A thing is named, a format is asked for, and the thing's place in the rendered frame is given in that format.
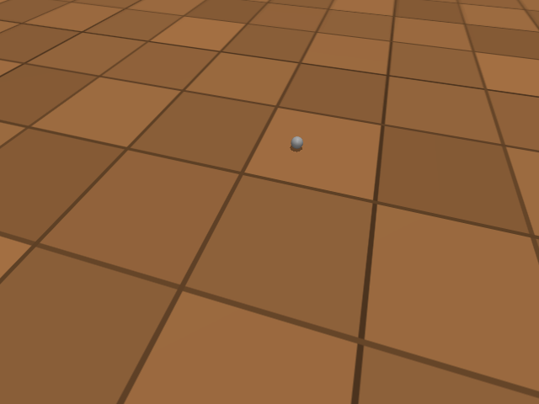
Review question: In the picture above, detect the ball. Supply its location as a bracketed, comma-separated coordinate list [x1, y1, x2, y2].
[291, 136, 303, 149]

